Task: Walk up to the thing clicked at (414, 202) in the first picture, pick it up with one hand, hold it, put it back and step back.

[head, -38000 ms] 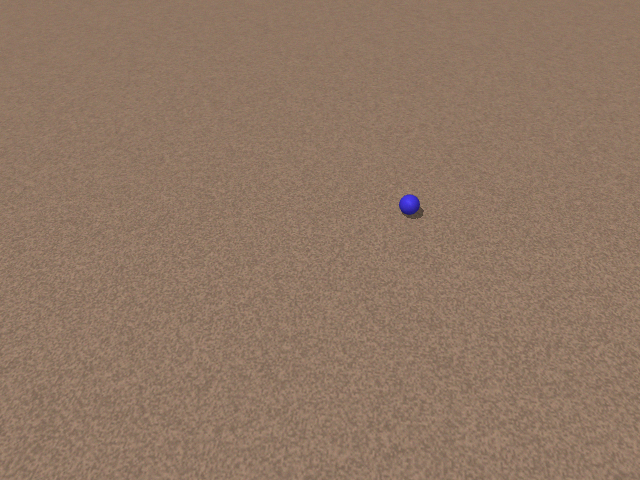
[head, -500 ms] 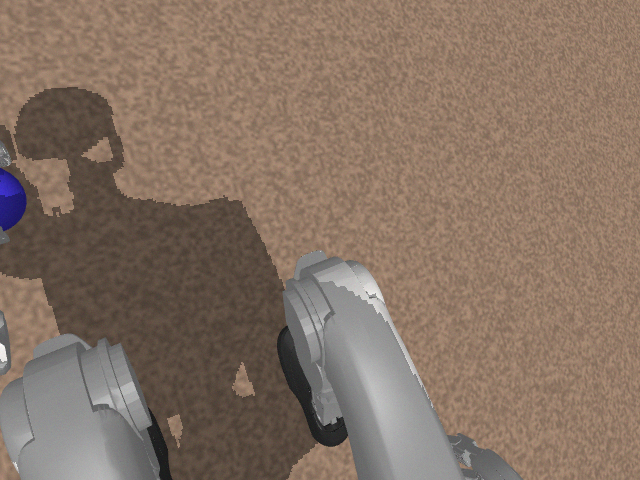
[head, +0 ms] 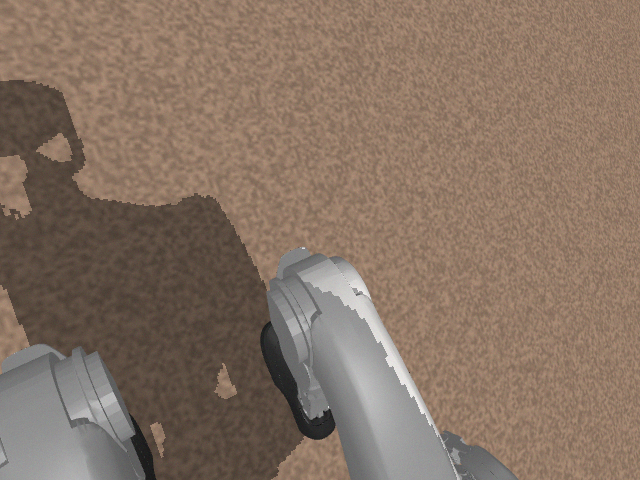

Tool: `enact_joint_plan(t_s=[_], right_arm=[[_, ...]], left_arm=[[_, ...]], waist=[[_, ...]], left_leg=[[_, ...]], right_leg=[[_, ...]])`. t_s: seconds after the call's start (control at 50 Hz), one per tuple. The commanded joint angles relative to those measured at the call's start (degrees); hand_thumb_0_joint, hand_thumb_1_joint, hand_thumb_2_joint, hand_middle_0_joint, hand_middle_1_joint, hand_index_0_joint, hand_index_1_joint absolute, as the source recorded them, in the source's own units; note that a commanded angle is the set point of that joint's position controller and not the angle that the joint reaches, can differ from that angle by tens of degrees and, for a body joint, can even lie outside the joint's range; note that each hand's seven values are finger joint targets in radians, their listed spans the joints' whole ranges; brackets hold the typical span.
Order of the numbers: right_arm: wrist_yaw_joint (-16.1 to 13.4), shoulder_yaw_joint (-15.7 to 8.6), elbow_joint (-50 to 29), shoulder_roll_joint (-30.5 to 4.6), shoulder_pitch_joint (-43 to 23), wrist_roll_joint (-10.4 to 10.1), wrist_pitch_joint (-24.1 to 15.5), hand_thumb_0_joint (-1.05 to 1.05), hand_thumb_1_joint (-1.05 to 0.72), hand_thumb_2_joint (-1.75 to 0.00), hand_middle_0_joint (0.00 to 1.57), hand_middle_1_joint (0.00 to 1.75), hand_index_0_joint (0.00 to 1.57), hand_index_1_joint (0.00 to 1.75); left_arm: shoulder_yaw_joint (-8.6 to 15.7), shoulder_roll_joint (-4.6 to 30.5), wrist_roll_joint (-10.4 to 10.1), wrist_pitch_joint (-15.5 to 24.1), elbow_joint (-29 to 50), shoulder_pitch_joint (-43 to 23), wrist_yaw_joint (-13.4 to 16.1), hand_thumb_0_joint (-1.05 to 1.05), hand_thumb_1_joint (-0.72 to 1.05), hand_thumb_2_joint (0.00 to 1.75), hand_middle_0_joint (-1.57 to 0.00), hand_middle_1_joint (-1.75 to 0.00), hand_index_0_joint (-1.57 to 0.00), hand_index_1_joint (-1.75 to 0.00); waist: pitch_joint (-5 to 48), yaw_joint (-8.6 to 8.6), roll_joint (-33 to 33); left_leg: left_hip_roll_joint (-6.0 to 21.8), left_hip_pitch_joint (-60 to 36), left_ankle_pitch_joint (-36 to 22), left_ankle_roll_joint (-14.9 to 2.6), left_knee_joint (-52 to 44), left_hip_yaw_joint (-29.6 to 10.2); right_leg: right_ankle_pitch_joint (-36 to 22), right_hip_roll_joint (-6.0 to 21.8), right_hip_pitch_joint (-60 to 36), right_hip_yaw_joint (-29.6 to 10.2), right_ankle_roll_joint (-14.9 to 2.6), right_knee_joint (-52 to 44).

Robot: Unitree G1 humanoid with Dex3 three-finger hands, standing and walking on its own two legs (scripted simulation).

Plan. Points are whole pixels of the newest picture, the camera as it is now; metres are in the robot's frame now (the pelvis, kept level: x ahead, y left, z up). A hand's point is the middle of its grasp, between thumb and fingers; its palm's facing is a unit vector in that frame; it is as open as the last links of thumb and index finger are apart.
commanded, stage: rest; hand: left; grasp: from above
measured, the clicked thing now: out of the picture +0.49 +0.27 -0.26
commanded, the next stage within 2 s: open in 0.42 s
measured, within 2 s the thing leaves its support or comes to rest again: neither
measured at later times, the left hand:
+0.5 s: hand out of the picture +0.48 +0.27 -0.23, palm faces -0.44 -0.12 -0.89, open 10.7 cm
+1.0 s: hand out of the picture +0.49 +0.27 -0.24, palm faces -0.43 -0.11 -0.90, open 12.8 cm
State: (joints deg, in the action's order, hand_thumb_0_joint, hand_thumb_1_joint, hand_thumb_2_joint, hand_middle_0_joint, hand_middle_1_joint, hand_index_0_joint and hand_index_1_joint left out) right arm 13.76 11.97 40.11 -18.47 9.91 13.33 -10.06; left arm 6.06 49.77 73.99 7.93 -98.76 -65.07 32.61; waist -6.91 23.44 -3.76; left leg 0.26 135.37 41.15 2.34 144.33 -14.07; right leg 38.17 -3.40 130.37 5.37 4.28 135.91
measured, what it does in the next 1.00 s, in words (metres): stands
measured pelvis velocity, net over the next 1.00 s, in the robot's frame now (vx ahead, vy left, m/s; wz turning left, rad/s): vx -0.01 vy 0.00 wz -0.03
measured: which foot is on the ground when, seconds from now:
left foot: down 0.00-1.00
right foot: down 0.00-1.00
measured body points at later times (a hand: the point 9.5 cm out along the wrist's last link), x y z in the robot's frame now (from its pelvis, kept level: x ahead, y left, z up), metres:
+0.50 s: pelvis +0.00 +0.00 +0.00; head +0.28 +0.10 +0.34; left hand +0.50 +0.27 -0.18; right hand +0.01 -0.25 -0.06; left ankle +0.06 +0.13 -0.27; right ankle +0.11 -0.13 -0.27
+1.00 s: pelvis -0.01 +0.00 +0.00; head +0.28 +0.11 +0.33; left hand +0.50 +0.27 -0.19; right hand +0.00 -0.25 -0.05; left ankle +0.06 +0.14 -0.27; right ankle +0.11 -0.13 -0.27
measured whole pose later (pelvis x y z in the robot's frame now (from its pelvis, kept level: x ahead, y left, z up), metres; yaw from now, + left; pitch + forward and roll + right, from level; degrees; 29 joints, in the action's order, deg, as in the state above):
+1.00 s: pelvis -0.01 +0.00 +0.00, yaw -2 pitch +29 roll -14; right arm 14.3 17.0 37.5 -19.7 9.2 14.3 -12.4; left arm 3.8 55.3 73.2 7.8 -101.2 -67.1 35.0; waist -10.1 25.6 -6.5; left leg 0.5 134.3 40.9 1.9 144.4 -16.0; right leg 37.1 -3.8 128.2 7.2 4.3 134.0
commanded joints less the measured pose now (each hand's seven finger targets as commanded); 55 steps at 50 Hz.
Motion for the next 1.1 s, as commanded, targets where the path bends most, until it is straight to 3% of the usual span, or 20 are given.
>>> enact_joint_plan(t_s=[0.0, 0.04, 0.08, 0.1, 0.18, 0.2, 0.22, 0.3, 0.32, 0.4, 0.44, 0.5, 0.54, 0.6, 0.62, 0.68, 0.72, 0.86, 0.96, 1.08], right_arm=[[-0.39, -4.77, 1.15, -17.52, 13.03, -0.16, -0.17, 0.0, -0.91, -0.9, 0.2, 0.3, 0.2, 0.3], [-0.38, -4.75, 1.01, -17.58, 12.81, -0.1, -0.2, 0.0, -0.91, -0.9, 0.2, 0.3, 0.2, 0.3], [-0.17, -4.46, 0.96, -18.17, 13.36, 0.01, -0.62, 0.0, -0.91, -0.9, 0.2, 0.3, 0.2, 0.3], [-0.04, -4.3, 0.67, -17.74, 12.64, 0.01, -0.76, 0.0, -0.91, -0.91, 0.2, 0.3, 0.2, 0.3], [0.16, -4.03, 0.99, -18.65, 12.91, -0.01, -0.96, 0.0, -0.91, -0.91, 0.2, 0.3, 0.2, 0.3], [0.21, -3.86, 0.73, -18.42, 12.68, -0.14, -1.05, 0.0, -0.91, -0.91, 0.2, 0.3, 0.2, 0.3], [0.2, -3.78, 1.11, -18.35, 13.11, 0.04, -0.85, 0.0, -0.91, -0.91, 0.2, 0.3, 0.2, 0.3], [0.17, -3.37, 0.48, -19.06, 12.74, 0.07, -1.3, 0.0, -0.91, -0.91, 0.2, 0.3, 0.2, 0.3], [0.09, -3.14, 0.21, -19.14, 12.17, 0.0, -1.43, 0.0, -0.91, -0.91, 0.2, 0.3, 0.2, 0.3], [-0.1, -2.17, -0.3, -18.78, 11.94, -0.12, -1.23, 0.0, -0.92, -0.91, 0.2, 0.3, 0.2, 0.3], [-0.11, -2.16, -0.3, -19.18, 12.0, 0.13, -1.58, 0.0, -0.92, -0.91, 0.2, 0.3, 0.2, 0.3], [-0.34, -1.71, -0.97, -19.44, 11.5, 0.14, -1.52, 0.0, -0.91, -0.91, 0.2, 0.3, 0.2, 0.3], [-0.25, -1.21, -1.27, -19.53, 11.49, 0.34, -1.86, 0.0, -0.91, -0.9, 0.2, 0.3, 0.2, 0.3], [-0.48, -1.11, -1.52, -19.6, 11.49, 0.28, -1.58, 0.0, -0.9, -0.9, 0.2, 0.3, 0.2, 0.3], [-0.46, -0.68, -1.68, -19.09, 11.09, 0.32, -1.76, 0.0, -0.91, -0.9, 0.2, 0.3, 0.2, 0.3], [-0.64, -0.71, -1.59, -19.65, 11.38, 0.15, -1.56, 0.0, -0.9, -0.9, 0.2, 0.3, 0.2, 0.3], [-0.6, -0.99, -1.55, -19.77, 11.45, 0.26, -1.82, 0.0, -0.9, -0.9, 0.2, 0.3, 0.2, 0.3], [-0.14, -0.54, -1.47, -19.85, 11.5, 0.77, -2.21, 0.0, -0.91, -0.9, 0.2, 0.3, 0.2, 0.3], [0.08, -0.43, -1.22, -20.05, 10.97, 0.66, -2.3, 0.0, -0.91, -0.91, 0.2, 0.3, 0.2, 0.3], [0.45, -0.44, -1.16, -20.03, 12.05, 0.53, -2.35, 0.0, -0.9, -0.9, 0.2, 0.3, 0.2, 0.3]], left_arm=[[0.04, 12.21, -0.48, 0.23, 6.74, -17.13, 2.68, 0.0, 0.51, 0.88, -0.87, -0.86, -0.89, -0.84], [0.03, 12.13, -0.66, 0.16, 7.07, -16.82, 3.11, 0.0, 0.52, 0.88, -0.88, -0.85, -0.9, -0.83], [-0.09, 12.35, -0.49, 0.17, 7.27, -18.12, 2.95, 0.0, 0.54, 0.87, -0.89, -0.84, -0.91, -0.82], [-1.32, 11.01, -0.3, 0.01, 7.15, -18.03, 2.9, 0.0, 0.53, 0.88, -0.89, -0.85, -0.91, -0.83], [-0.07, 12.89, -0.72, -0.14, 5.64, -17.42, 3.66, 0.0, 0.54, 0.87, -0.9, -0.83, -0.91, -0.81], [-1.0, 12.06, -0.6, -0.35, 4.24, -16.85, 3.38, 0.0, 0.52, 0.87, -0.89, -0.83, -0.9, -0.81], [-0.23, 13.12, -0.76, -0.33, 5.39, -16.38, 3.5, 0.0, 0.53, 0.88, -0.89, -0.83, -0.9, -0.82], [-0.33, 13.19, -0.8, -0.42, 4.09, -16.53, 3.35, 0.0, 0.52, 0.87, -0.88, -0.83, -0.9, -0.82], [-1.17, 12.5, -1.01, -0.33, 3.31, -17.13, 3.36, 0.0, 0.53, 0.84, -0.87, -0.84, -0.89, -0.82], [-1.11, 14.61, -1.16, -0.16, 2.71, -16.81, 3.45, 0.0, 0.53, 0.88, -0.89, -0.84, -0.91, -0.83], [-1.94, 13.02, -1.07, -0.05, 1.99, -17.64, 3.19, 0.0, 0.54, 0.88, -0.89, -0.85, -0.91, -0.84], [-2.02, 14.94, -0.88, 0.24, 2.05, -16.97, 3.17, 0.0, 0.54, 0.85, -0.9, -0.84, -0.92, -0.82], [-2.17, 14.51, -0.94, 0.31, 1.91, -17.26, 3.21, 0.0, 0.38, 0.8, -0.74, -0.82, -0.76, -0.8], [-2.1, 15.15, -0.63, 0.49, 2.76, -17.46, 3.6, 0.0, 0.14, 0.76, -0.51, -0.8, -0.53, -0.78], [-3.24, 14.28, -0.92, 0.46, 1.78, -17.15, 3.3, 0.0, 0.06, 0.73, -0.46, -0.81, -0.48, -0.79], [-2.5, 16.01, -0.85, 0.58, 2.76, -17.61, 4.12, 0.0, -0.18, 0.77, -0.37, -0.8, -0.38, -0.79], [-3.09, 14.75, -1.25, 0.5, 2.51, -17.59, 4.18, 0.0, -0.24, 0.81, -0.31, -0.85, -0.32, -0.84], [-2.87, 15.34, -1.24, 0.19, 3.76, -18.28, 4.57, 0.0, -0.4, 0.88, -0.19, -0.92, -0.2, -0.92], [-2.18, 15.81, -1.51, -0.45, 4.12, -18.22, 4.41, 0.0, -0.48, 0.97, -0.12, -1.01, -0.12, -1.01], [-1.4, 17.01, -2.37, -1.11, 5.63, -16.97, 3.74, 0.0, -0.53, 1.02, -0.08, -1.04, -0.08, -1.04]], waist=[[38.76, 2.69, 25.9], [39.44, 2.29, 26.14], [38.26, 3.51, 26.58], [39.17, 3.29, 27.39], [37.41, 3.38, 26.67], [36.46, 3.45, 25.76], [38.09, 3.36, 26.07], [36.12, 3.87, 26.17], [35.42, 4.14, 26.02], [34.89, 4.06, 24.09], [33.94, 4.94, 25.45], [34.07, 4.82, 24.73], [32.34, 5.14, 24.41], [34.07, 4.84, 25.4], [32.66, 5.22, 24.45], [33.88, 4.86, 25.03], [33.21, 5.41, 25.16], [33.84, 5.84, 28.56], [33.57, 5.26, 29.93], [35.13, 5.18, 28.08]], left_leg=[[1.05, -27.35, -12.49, -3.31, -13.67, 7.85], [1.11, -27.77, -12.63, -3.24, -14.13, 7.71], [1.19, -28.71, -13.57, -3.07, -13.54, 7.52], [1.17, -30.1, -13.85, -2.92, -13.98, 7.47], [1.32, -28.77, -13.56, -2.9, -14.01, 7.0], [1.36, -27.53, -13.3, -3.12, -13.3, 7.25], [1.46, -27.94, -14.43, -3.17, -13.78, 7.21], [1.4, -28.78, -14.26, -2.91, -13.83, 6.72], [1.45, -27.76, -13.49, -2.92, -13.56, 6.64], [1.5, -25.44, -11.27, -3.39, -13.83, 6.79], [1.51, -27.64, -11.6, -2.93, -13.8, 6.3], [1.53, -26.7, -10.62, -3.25, -14.16, 6.39], [1.36, -25.76, -9.99, -3.3, -13.71, 6.4], [1.65, -27.83, -11.55, -2.98, -14.48, 5.86], [1.61, -26.42, -10.05, -3.15, -14.13, 6.16], [1.77, -26.58, -10.81, -3.06, -14.64, 5.93], [1.76, -27.35, -10.73, -2.96, -14.45, 5.92], [1.95, -29.7, -12.68, -2.47, -14.64, 5.73], [2.06, -31.06, -12.89, -1.96, -15.24, 5.15], [1.98, -29.4, -15.08, -2.67, -14.31, 5.94]], right_leg=[[-15.46, -1.47, -23.14, 8.41, -5.44, -12.08], [-15.55, -1.57, -23.42, 8.67, -5.44, -12.35], [-16.3, -1.44, -22.22, 8.98, -5.53, -11.82], [-16.6, -1.58, -22.24, 8.91, -5.56, -11.57], [-16.24, -1.67, -22.14, 9.26, -5.56, -11.87], [-16.35, -1.87, -22.31, 9.0, -5.45, -11.99], [-17.48, -1.96, -24.4, 8.91, -5.25, -12.25], [-16.54, -1.66, -22.15, 9.56, -5.52, -11.99], [-16.0, -1.75, -21.71, 9.58, -5.51, -11.97], [-14.71, -2.01, -23.78, 9.15, -5.17, -12.78], [-14.48, -1.74, -21.45, 9.83, -5.5, -11.94], [-14.04, -2.1, -23.27, 9.63, -5.17, -12.87], [-13.4, -1.73, -22.13, 9.73, -5.15, -12.89], [-14.76, -2.02, -22.79, 10.06, -5.2, -12.76], [-13.86, -2.07, -22.94, 9.9, -5.15, -12.92], [-14.6, -2.27, -23.95, 9.89, -5.16, -13.27], [-14.68, -2.11, -23.19, 10.0, -5.11, -13.03], [-16.23, -2.03, -23.74, 10.37, -5.25, -12.65], [-15.95, -1.76, -21.89, 10.68, -5.63, -12.29], [-18.31, -2.11, -25.69, 9.98, -5.11, -13.49]])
